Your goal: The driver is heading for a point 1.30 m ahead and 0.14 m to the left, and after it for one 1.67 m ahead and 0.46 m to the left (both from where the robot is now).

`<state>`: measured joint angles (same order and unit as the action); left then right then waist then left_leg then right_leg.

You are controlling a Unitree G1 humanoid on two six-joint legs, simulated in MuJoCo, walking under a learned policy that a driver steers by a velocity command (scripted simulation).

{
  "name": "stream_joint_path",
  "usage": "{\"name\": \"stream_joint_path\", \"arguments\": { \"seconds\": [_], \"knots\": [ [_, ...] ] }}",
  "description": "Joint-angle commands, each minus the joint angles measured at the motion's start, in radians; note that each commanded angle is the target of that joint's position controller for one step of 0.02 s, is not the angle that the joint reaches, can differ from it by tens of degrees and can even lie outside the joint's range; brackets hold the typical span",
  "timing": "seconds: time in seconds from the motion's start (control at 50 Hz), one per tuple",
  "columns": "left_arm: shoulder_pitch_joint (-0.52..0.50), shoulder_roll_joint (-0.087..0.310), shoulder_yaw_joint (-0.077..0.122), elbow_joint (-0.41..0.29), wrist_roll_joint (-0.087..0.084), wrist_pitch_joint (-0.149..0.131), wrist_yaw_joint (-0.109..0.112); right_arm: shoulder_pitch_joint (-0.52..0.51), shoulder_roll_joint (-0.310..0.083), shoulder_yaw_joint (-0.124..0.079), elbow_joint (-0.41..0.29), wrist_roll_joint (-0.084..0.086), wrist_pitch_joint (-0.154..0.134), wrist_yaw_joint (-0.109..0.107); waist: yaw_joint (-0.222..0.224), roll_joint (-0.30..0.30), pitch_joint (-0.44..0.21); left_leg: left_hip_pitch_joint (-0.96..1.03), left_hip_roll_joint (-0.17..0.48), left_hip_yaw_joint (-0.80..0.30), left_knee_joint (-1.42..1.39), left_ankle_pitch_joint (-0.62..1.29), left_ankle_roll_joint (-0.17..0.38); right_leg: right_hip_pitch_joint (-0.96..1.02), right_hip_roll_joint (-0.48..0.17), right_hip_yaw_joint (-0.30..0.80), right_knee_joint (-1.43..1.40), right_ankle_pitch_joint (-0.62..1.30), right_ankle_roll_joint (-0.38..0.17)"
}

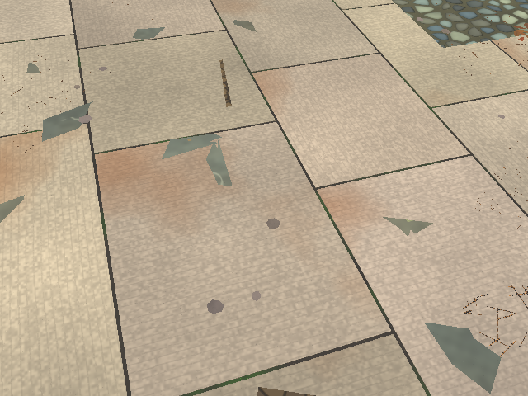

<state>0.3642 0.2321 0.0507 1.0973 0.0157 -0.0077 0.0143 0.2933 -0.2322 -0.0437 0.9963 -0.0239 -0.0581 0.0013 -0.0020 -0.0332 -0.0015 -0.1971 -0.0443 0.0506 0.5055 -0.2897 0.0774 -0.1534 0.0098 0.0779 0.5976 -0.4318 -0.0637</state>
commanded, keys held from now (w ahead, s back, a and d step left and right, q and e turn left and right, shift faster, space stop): w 1.00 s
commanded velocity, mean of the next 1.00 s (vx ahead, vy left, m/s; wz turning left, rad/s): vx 0.47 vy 0.00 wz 0.00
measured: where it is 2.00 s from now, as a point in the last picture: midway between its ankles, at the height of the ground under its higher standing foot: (255, 234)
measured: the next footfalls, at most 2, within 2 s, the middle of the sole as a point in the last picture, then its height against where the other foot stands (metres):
right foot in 0.42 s outside the picture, level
left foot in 0.96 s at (232, 343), level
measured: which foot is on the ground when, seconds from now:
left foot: down 0.00-0.44, up 0.46-0.94, down 0.96-1.00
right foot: up 0.00-0.40, down 0.42-0.96, up 0.98-1.00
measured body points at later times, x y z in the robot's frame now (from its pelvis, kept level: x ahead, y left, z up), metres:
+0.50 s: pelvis +0.24 -0.02 -0.01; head +0.28 -0.03 +0.44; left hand +0.39 +0.22 -0.14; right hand +0.19 -0.26 -0.16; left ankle +0.05 +0.08 -0.64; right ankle +0.33 -0.08 -0.73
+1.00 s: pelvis +0.53 +0.01 -0.01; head +0.57 +0.02 +0.43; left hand +0.44 +0.24 -0.16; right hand +0.73 -0.21 -0.12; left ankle +0.64 +0.08 -0.74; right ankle +0.34 -0.08 -0.70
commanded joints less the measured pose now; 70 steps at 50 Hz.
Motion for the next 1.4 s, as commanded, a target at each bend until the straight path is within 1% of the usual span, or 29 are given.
{"name": "stream_joint_path", "arguments": {
  "seconds": [0.02,0.04,0.08,0.16,0.3,0.36,0.4,0.42,0.44,0.46,0.48,0.5,0.52,0.56,0.62,0.76,0.86,0.92,0.94,0.96,0.98,1.0,1.02,1.04,1.06,1.1,1.2,1.3,1.4],
  "knots": [
    [-0.213,0.101,0.014,-0.151,0.025,-0.041,-0.017,0.277,-0.163,-0.037,0.060,-0.005,-0.001,-0.008,-0.089,0.166,0.164,0.281,0.414,-0.683,-0.407,-0.488,0.156,-0.623,-0.006,-0.028,0.416,-0.059,-0.047],
    [-0.199,0.079,0.010,-0.139,0.020,-0.047,-0.030,0.183,-0.127,-0.027,0.024,-0.001,-0.009,-0.005,-0.043,0.097,0.185,0.214,0.372,-0.592,-0.407,-0.412,0.143,-0.605,-0.043,-0.022,0.450,0.038,-0.049],
    [-0.175,0.058,0.006,-0.123,0.020,-0.055,-0.047,0.123,-0.098,-0.015,0.004,0.004,-0.027,-0.006,-0.004,0.084,0.155,0.196,0.296,-0.424,-0.424,-0.165,0.112,-0.554,-0.080,-0.046,0.438,0.161,-0.025],
    [-0.238,0.046,0.004,-0.148,0.023,-0.038,-0.053,0.231,-0.060,0.002,0.055,0.007,-0.043,-0.009,-0.014,0.108,0.113,0.255,0.235,-0.233,-0.374,0.326,0.104,-0.584,-0.071,-0.119,0.414,0.242,0.017],
    [-0.477,0.017,-0.022,-0.267,0.005,-0.031,-0.051,0.270,-0.071,0.013,0.080,0.004,-0.044,-0.019,-0.048,0.140,0.150,0.199,0.223,-0.132,-0.377,0.591,0.101,-0.437,-0.018,-0.205,0.048,0.355,0.006],
    [-0.377,0.057,-0.006,-0.256,0.004,-0.038,-0.033,0.227,-0.096,0.008,0.080,0.006,-0.047,-0.022,0.017,0.138,0.088,0.258,0.247,-0.099,-0.240,0.937,0.077,-0.269,0.030,-0.209,-0.011,0.318,-0.053],
    [-0.106,0.099,0.020,-0.170,0.004,-0.053,-0.016,0.196,-0.116,0.002,0.075,0.007,-0.039,-0.023,0.131,0.120,-0.055,0.244,0.220,-0.064,0.080,1.025,0.050,0.016,0.067,-0.206,-0.098,0.319,-0.092],
    [0.043,0.152,0.040,-0.134,0.024,-0.060,-0.004,0.198,-0.098,0.008,0.060,0.011,-0.037,-0.018,0.181,0.076,-0.141,0.072,0.184,-0.048,0.329,0.760,0.040,0.248,-0.063,-0.067,-0.121,0.217,-0.126],
    [0.121,0.241,0.060,-0.131,0.048,-0.061,-0.003,0.285,0.022,0.028,0.034,0.030,-0.034,-0.006,0.123,-0.125,-0.261,-0.239,0.033,-0.001,0.712,0.034,0.005,0.484,-0.370,0.404,-0.180,0.052,-0.230],
    [0.067,0.225,0.060,-0.130,0.013,-0.049,-0.018,0.290,-0.052,0.003,0.045,0.022,-0.029,-0.004,0.110,-0.093,-0.274,-0.374,-0.030,-0.109,0.874,-0.202,0.018,0.444,-0.418,0.687,-0.349,-0.046,-0.293],
    [-0.063,0.168,0.046,-0.150,-0.006,-0.049,-0.020,0.186,-0.080,-0.008,0.013,0.010,-0.027,-0.005,0.055,-0.037,-0.087,-0.441,0.048,-0.120,0.872,-0.097,0.029,0.287,-0.378,0.518,-0.376,-0.113,-0.254],
    [-0.132,0.099,0.029,-0.163,-0.009,-0.059,-0.025,0.116,-0.071,-0.006,-0.006,0.004,-0.033,0.000,0.042,0.012,0.007,-0.420,0.084,-0.111,0.814,-0.021,0.030,0.135,-0.333,0.385,-0.416,-0.022,-0.228],
    [-0.154,0.068,0.019,-0.158,-0.003,-0.070,-0.024,0.097,-0.051,-0.007,-0.007,0.002,-0.029,0.003,0.008,0.025,0.048,-0.372,0.113,-0.110,0.759,0.012,0.027,0.042,-0.284,0.287,-0.437,0.090,-0.194],
    [-0.119,0.027,0.003,-0.125,0.000,-0.087,-0.018,0.121,-0.016,-0.003,-0.001,-0.016,-0.006,0.015,-0.035,0.007,0.051,-0.283,0.137,-0.104,0.683,0.024,0.006,-0.050,-0.227,0.156,-0.454,0.262,-0.160],
    [-0.037,0.061,0.006,-0.092,-0.003,-0.105,-0.015,0.054,-0.012,-0.006,-0.029,-0.018,0.015,0.025,-0.042,-0.003,0.069,-0.343,0.152,-0.067,0.607,0.070,-0.019,-0.046,-0.203,0.073,-0.478,0.383,-0.163],
    [0.100,0.064,-0.006,-0.064,-0.006,-0.101,-0.012,-0.256,-0.006,0.006,-0.138,-0.001,0.015,0.033,0.033,-0.014,0.107,-0.435,0.134,0.014,0.246,0.291,-0.057,0.066,-0.156,-0.030,-0.484,0.604,-0.120],
    [0.175,0.076,-0.007,-0.034,0.008,-0.093,0.003,-0.367,-0.020,0.009,-0.186,0.001,0.007,0.029,0.064,-0.027,0.112,-0.445,0.094,0.035,0.101,0.255,-0.020,0.251,-0.207,-0.031,-0.422,0.754,-0.131],
    [0.135,0.099,-0.001,-0.035,0.014,-0.089,0.011,-0.273,-0.047,-0.005,-0.170,0.001,-0.007,0.018,0.000,-0.045,0.064,-0.281,0.033,0.053,0.038,0.134,0.032,0.294,-0.223,-0.057,-0.273,1.066,-0.109],
    [0.122,0.108,0.001,-0.035,0.015,-0.087,0.010,-0.153,-0.066,-0.016,-0.132,0.000,-0.013,0.010,-0.049,-0.045,0.003,-0.149,0.002,0.062,0.000,0.121,0.054,0.289,-0.211,-0.069,-0.138,1.147,-0.097],
    [0.103,0.105,-0.001,-0.042,0.007,-0.085,0.008,0.021,-0.095,-0.032,-0.076,-0.012,-0.024,0.000,-0.123,-0.022,-0.085,0.083,0.020,0.039,-0.053,0.175,0.084,0.189,-0.177,-0.099,0.059,1.055,-0.078],
    [0.114,0.055,-0.016,-0.080,-0.017,-0.088,0.000,0.186,-0.185,-0.058,-0.047,-0.039,-0.029,-0.013,-0.161,0.085,-0.217,0.382,0.255,-0.234,-0.057,0.088,0.155,-0.077,-0.110,-0.142,0.372,0.701,-0.050],
    [0.221,-0.001,-0.019,-0.079,-0.037,-0.085,-0.008,0.204,-0.242,-0.073,-0.040,-0.036,-0.020,-0.004,-0.106,0.258,-0.314,0.556,0.491,-0.696,-0.167,0.111,0.291,-0.378,0.077,-0.134,0.700,-0.102,-0.022],
    [0.127,0.087,0.007,-0.083,-0.012,-0.079,-0.003,0.119,-0.188,-0.064,-0.047,0.001,-0.010,0.005,-0.088,0.099,-0.214,0.459,0.428,-0.663,-0.208,0.037,0.256,-0.459,0.018,-0.012,0.752,-0.041,-0.040],
    [0.046,0.075,0.007,-0.113,-0.007,-0.085,-0.008,0.017,-0.130,-0.047,-0.063,0.010,-0.013,0.007,-0.054,0.080,-0.070,0.303,0.397,-0.507,-0.243,0.063,0.221,-0.481,-0.023,-0.017,0.712,0.055,-0.042],
    [0.009,0.057,0.006,-0.119,-0.004,-0.087,-0.011,-0.032,-0.079,-0.034,-0.067,0.006,-0.020,0.010,-0.027,0.050,-0.007,0.194,0.349,-0.410,-0.281,0.141,0.188,-0.451,-0.056,-0.023,0.656,0.112,-0.040],
    [0.028,0.026,0.005,-0.113,0.019,-0.062,-0.022,-0.032,-0.022,-0.015,-0.041,0.008,-0.033,0.003,0.025,0.077,0.026,0.070,0.276,-0.273,-0.319,0.249,0.137,-0.364,-0.087,-0.032,0.575,0.147,-0.020],
    [-0.097,0.015,0.006,-0.163,0.025,-0.029,-0.041,0.079,-0.072,-0.020,0.007,0.013,-0.054,-0.001,0.031,0.084,0.066,0.052,0.238,-0.168,-0.379,0.348,0.136,-0.449,-0.113,-0.084,0.448,0.255,0.026],
    [-0.307,0.007,-0.007,-0.236,0.010,-0.033,-0.044,0.161,-0.065,-0.011,0.025,0.013,-0.050,-0.001,-0.020,0.092,0.097,0.106,0.203,-0.102,-0.389,0.451,0.112,-0.476,-0.102,-0.135,0.176,0.407,0.046],
    [-0.435,0.022,-0.010,-0.289,0.008,-0.042,-0.040,0.249,-0.072,-0.010,0.059,0.003,-0.042,-0.013,-0.059,0.100,0.114,0.257,0.248,-0.124,-0.338,0.547,0.123,-0.485,-0.070,-0.148,0.028,0.398,0.018]
  ]
}}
